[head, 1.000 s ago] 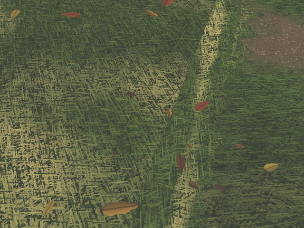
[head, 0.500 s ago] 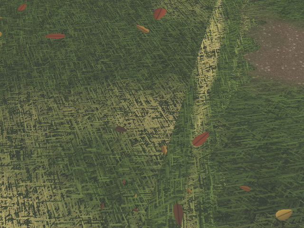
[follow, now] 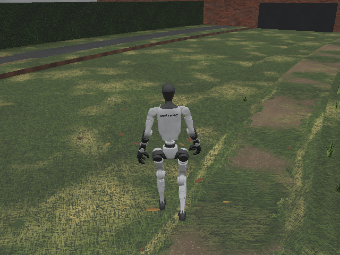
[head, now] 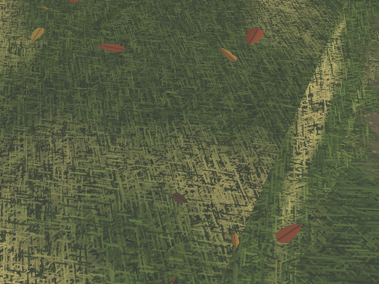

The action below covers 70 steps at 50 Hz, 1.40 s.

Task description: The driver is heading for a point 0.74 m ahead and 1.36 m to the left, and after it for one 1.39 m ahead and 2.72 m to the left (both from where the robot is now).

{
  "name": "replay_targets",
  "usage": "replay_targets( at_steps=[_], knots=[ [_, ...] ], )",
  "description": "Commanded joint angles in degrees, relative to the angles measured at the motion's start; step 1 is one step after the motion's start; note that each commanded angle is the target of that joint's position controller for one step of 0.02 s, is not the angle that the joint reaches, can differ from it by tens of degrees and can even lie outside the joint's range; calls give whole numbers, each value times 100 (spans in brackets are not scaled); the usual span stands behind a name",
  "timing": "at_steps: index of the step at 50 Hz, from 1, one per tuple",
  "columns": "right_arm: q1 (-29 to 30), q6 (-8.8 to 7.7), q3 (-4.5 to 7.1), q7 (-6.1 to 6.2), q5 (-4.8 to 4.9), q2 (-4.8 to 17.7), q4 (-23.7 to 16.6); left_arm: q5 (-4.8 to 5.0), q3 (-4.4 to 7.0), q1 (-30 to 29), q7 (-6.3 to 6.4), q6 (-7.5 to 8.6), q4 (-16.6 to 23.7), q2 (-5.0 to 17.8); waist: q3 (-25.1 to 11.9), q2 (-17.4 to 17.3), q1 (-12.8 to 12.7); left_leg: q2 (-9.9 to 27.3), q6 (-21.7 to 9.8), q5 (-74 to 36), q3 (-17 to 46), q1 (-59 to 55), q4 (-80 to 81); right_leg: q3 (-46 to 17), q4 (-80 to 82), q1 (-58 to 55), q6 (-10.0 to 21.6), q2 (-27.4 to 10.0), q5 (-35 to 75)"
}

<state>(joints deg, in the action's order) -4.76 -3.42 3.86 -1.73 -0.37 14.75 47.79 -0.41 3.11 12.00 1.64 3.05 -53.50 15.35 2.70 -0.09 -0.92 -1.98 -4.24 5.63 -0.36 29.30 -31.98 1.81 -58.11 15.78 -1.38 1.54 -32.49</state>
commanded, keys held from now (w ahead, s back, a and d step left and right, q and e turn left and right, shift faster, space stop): q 0.98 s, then w+q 0.02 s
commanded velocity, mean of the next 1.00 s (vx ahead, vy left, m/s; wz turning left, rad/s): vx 0.03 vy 0.00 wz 0.56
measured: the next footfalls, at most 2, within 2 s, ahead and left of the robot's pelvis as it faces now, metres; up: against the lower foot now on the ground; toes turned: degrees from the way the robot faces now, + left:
right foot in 0.42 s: +0.16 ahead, -0.14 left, +0.00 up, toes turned +19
left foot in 0.86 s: +0.04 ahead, +0.11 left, +0.00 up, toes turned +32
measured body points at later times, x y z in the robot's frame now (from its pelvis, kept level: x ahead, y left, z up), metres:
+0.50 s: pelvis +0.07 -0.04 +0.02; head +0.10 -0.05 +0.47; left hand +0.10 +0.27 -0.08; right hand +0.29 -0.27 -0.09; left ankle +0.09 +0.08 -0.68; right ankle +0.12 -0.15 -0.72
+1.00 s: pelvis +0.05 +0.00 +0.02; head +0.07 +0.05 +0.46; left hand -0.01 +0.32 -0.10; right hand +0.34 -0.14 -0.06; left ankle +0.00 +0.08 -0.72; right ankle +0.11 -0.14 -0.64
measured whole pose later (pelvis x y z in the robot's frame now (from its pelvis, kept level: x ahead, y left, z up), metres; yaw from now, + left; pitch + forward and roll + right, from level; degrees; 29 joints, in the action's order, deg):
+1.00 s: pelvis +0.05 +0.00 +0.02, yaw +35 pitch +3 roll -1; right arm -10.3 1.5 4.3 0.0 0.3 16.9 35.3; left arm -0.5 5.3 8.3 2.0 -0.6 -42.9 19.1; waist 2.5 2.5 -0.6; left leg -2.1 -2.5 13.6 2.3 17.7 -28.9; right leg -0.2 -64.2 30.5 -3.7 -2.6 -26.4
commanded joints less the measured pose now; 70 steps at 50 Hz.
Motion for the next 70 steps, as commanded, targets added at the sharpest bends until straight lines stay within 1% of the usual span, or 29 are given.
replay_targets(
  at_steps=[1,2,4,9,17,20,21,22,23,24,27,32,40,42,43,44,45,46,48,51,53,58,64,65,66,67,68,69,70],
  knots=[
    [-579,51,239,97,69,937,-407,147,95,214,-1,58,468,628,-1651,-273,283,1785,-1441,-1971,2611,-3131,1046,-669,-1946,2371,-28,-170,133],
    [-346,98,195,131,84,815,-489,62,144,12,76,-22,491,707,-1261,3,205,1618,-1252,-1378,2366,-2357,1251,-662,-1539,2210,-43,-345,449],
    [-216,167,196,173,-8,808,-560,-8,201,-24,154,-174,615,715,-1009,-343,-4,1308,-1104,-754,2197,-1425,1506,-655,-829,1614,-25,-363,732],
    [-335,258,309,324,39,1073,-723,-16,174,-119,227,-251,698,512,-1183,-599,36,1075,-976,-183,2157,-1277,1547,-666,449,1394,-188,-161,1233],
    [-382,466,327,424,61,1040,-920,78,180,-462,123,-125,911,572,-936,-898,201,888,-722,970,2823,-1362,1521,-768,1905,900,-182,41,1372],
    [-286,555,305,450,148,992,-1033,111,235,85,21,-50,775,676,-912,-882,-129,586,-438,735,2820,-1166,1174,-604,3466,-179,41,-9,2068],
    [-431,575,244,460,163,788,-1062,26,321,298,21,-56,745,991,-1019,-437,-112,262,-155,1371,2469,-598,559,-1100,3833,-919,295,-775,2218],
    [-533,542,206,438,204,538,-1233,-152,435,92,52,-122,825,1546,-807,1276,206,-709,167,2455,1186,619,-822,-2520,4119,-1213,1055,-2041,2951],
    [-478,441,335,388,93,1002,-1259,-332,386,-127,44,-123,989,1292,-773,1610,120,-564,422,2910,1003,905,-2164,-3218,4262,-770,1648,-2620,3661],
    [-665,434,440,344,84,1281,-1121,-273,304,-485,80,-112,1177,992,-775,1094,261,-365,514,2538,1058,788,-2907,-2668,4108,-689,1563,-2423,3883],
    [-945,623,391,360,95,927,-881,-16,203,-742,120,-152,1282,693,-546,682,275,-260,787,1794,792,893,-3918,-1410,3888,-692,1093,-1678,3922],
    [-222,629,240,295,176,657,-1373,-57,265,-169,183,-284,1217,908,-484,1003,-179,134,1045,1440,315,1020,-2791,-864,3976,-1363,1323,-1680,4010],
    [-312,698,247,70,169,715,-1649,145,437,-314,12,-288,1293,1295,-609,1154,-99,248,586,1330,-334,-668,-516,-360,3613,-1039,1194,-2011,4108],
    [-774,700,324,68,160,767,-1488,229,406,-261,-7,-276,1213,1136,-712,894,154,41,240,315,-410,-1696,742,3,2930,-625,749,-1812,3668],
    [-1072,684,450,136,163,1126,-1440,108,341,39,-43,-262,1129,874,-921,34,175,483,-26,-1047,377,-2793,1014,491,1900,248,267,-1449,2689],
    [-1140,656,570,237,108,1858,-1598,-248,163,-24,-99,-243,1439,422,-968,-1909,-18,2116,-871,-3604,2550,-3672,743,766,-10,2109,-301,-643,-681],
    [-1282,511,501,163,-80,1686,-1664,-119,249,-577,-56,-196,1624,725,-1412,-1414,501,2539,-1762,-3289,2998,-3214,959,-214,-972,2462,-354,-344,-859],
    [-1085,401,447,131,-105,1534,-1618,46,309,-825,-20,-215,1672,919,-1110,-967,453,2171,-1574,-2522,2539,-2943,1109,-427,-1260,2533,-276,-439,-392],
    [-486,362,337,196,79,1194,-1635,3,362,-697,81,-280,1525,965,-751,-629,164,1587,-966,-1620,1947,-2501,1147,-553,-961,2496,-207,-565,512],
    [-472,386,267,278,106,1072,-1639,-10,374,-324,20,-257,1494,903,-932,-755,3,1218,-905,203,1858,-2133,1481,-458,-617,2031,-220,-404,1367],
    [-468,370,254,314,66,1076,-1660,24,336,-607,6,-223,1596,800,-603,-827,99,1156,-914,765,2044,-2038,1629,-498,126,2116,-224,-323,1537],
    [-547,412,341,330,74,1328,-1647,3,270,-757,-55,-114,1702,695,-648,-839,182,1132,-971,-146,2283,-1868,1230,-590,1399,1406,-266,-88,1332],
    [-241,527,319,289,186,1273,-1751,64,304,-452,-171,-28,1749,743,-797,-838,-42,910,-711,-948,2922,-1828,647,-598,2967,333,-76,91,1742],
    [-174,542,294,314,219,1199,-1779,35,334,-270,-170,-10,1701,795,-831,-775,-158,728,-496,-662,2848,-1626,448,-586,3611,-202,19,-35,2458],
    [-350,537,216,330,169,939,-1804,-47,407,-90,-133,-22,1721,1103,-1062,-251,-92,422,-177,439,2515,-1093,-192,-1216,3749,-985,320,-891,2987],
    [-676,504,171,326,170,725,-1875,-165,492,-254,-103,-95,1731,1579,-870,1406,291,-551,222,2514,1297,115,-1287,-2533,3882,-1356,1145,-2008,4226],
    [-718,457,319,333,99,1219,-1802,-198,443,-169,-105,-92,1784,1285,-859,1481,103,-399,518,3309,999,521,-2660,-3181,3991,-1194,1811,-2615,4413],
    [-796,468,431,317,124,1476,-1692,-149,346,-337,-75,-87,1862,1012,-767,1017,170,-158,648,2941,985,586,-3387,-2705,3937,-1033,1775,-2449,4245],
    [-857,530,454,323,156,1423,-1556,-102,300,-578,-49,-107,1913,847,-642,757,255,-64,759,2586,891,582,-3655,-2118,3880,-893,1505,-2050,3932]
  ],
)
Keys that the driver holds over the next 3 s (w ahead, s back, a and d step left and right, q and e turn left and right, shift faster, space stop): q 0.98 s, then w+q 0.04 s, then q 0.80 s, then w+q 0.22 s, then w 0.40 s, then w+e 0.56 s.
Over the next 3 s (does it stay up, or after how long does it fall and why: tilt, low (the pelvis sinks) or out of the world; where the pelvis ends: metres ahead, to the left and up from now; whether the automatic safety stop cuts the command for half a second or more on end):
stays up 0.17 0.48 0.02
